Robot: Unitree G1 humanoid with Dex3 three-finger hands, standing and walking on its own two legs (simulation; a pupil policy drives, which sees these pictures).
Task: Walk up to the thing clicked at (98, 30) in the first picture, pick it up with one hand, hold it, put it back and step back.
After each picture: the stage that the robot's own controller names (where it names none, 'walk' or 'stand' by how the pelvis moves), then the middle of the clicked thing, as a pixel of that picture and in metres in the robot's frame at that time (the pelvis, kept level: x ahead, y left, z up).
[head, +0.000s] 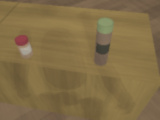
stand; (102, 44) +0.60 -0.06 -0.03
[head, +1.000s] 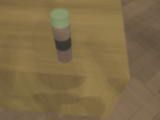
rise first; (62, 39) +0.52 +0.14 +0.01
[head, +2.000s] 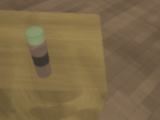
stand; (40, 55) +0.48 +0.22 -0.01
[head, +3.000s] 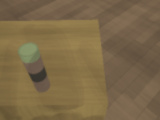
stand; (36, 70) +0.43 +0.22 -0.03
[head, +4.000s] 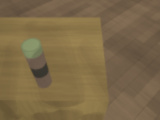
stand; (38, 66) +0.45 +0.22 -0.03
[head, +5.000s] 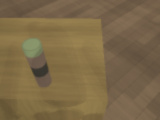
stand; (38, 65) +0.45 +0.22 -0.03
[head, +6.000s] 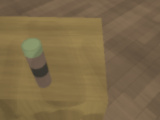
stand; (38, 65) +0.45 +0.22 -0.03
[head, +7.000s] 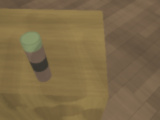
rise first; (38, 60) +0.45 +0.22 -0.03
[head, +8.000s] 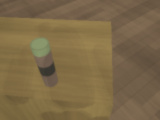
rise first; (46, 65) +0.45 +0.21 -0.03
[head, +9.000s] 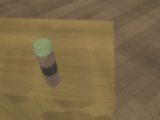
go down; (48, 64) +0.46 +0.21 -0.02
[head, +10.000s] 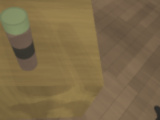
go down; (22, 44) +0.46 +0.19 +0.03
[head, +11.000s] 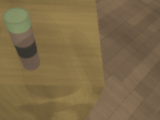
go down; (25, 44) +0.47 +0.20 +0.03
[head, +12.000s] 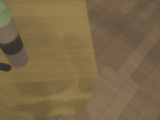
close in; (8, 39) +0.47 +0.22 +0.06
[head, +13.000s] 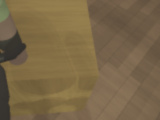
close; (6, 36) +0.47 +0.21 +0.07
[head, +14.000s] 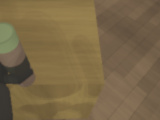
lift; (15, 61) +0.39 +0.21 +0.06
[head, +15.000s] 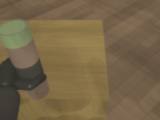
lift; (28, 65) +0.32 +0.18 +0.16
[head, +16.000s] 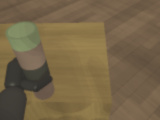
hold; (35, 66) +0.32 +0.16 +0.16
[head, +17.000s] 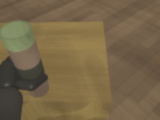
hold; (29, 65) +0.32 +0.18 +0.16
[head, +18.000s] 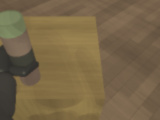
crouch; (21, 53) +0.38 +0.20 +0.14
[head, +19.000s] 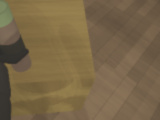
lower; (11, 42) +0.46 +0.20 +0.04
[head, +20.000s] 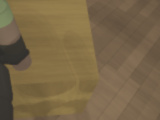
lower; (10, 41) +0.46 +0.20 +0.06
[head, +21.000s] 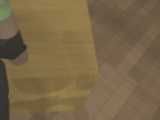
lower; (8, 35) +0.47 +0.20 +0.07
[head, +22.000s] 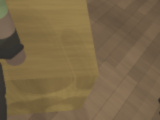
lower; (4, 35) +0.47 +0.21 +0.07
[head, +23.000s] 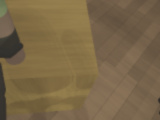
loosen; (4, 34) +0.47 +0.21 +0.07
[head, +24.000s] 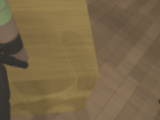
withdraw; (8, 38) +0.46 +0.20 +0.07
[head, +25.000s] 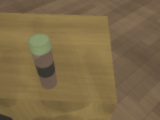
sink last; (44, 64) +0.42 +0.18 +0.02
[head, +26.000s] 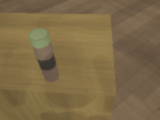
stand; (46, 58) +0.46 +0.20 +0.03
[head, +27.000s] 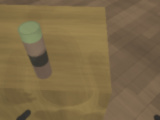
stand; (37, 53) +0.45 +0.21 +0.04
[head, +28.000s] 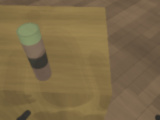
stand; (37, 55) +0.44 +0.21 +0.04
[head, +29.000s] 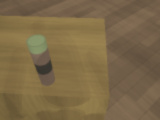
stand; (42, 62) +0.46 +0.20 -0.01
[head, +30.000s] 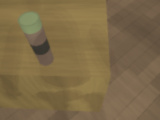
walk; (39, 42) +0.49 +0.21 -0.01
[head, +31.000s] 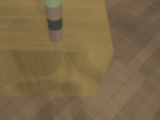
walk; (54, 19) +0.64 +0.16 -0.01
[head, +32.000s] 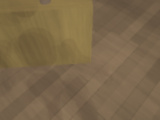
walk; out of the picture +0.94 +0.29 +0.01
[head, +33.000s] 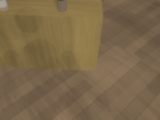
stand; out of the picture +1.05 +0.20 -0.01
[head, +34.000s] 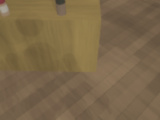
stand; out of the picture +1.06 +0.20 -0.03
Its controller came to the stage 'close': yes
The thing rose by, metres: 0.20
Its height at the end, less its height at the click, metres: +0.00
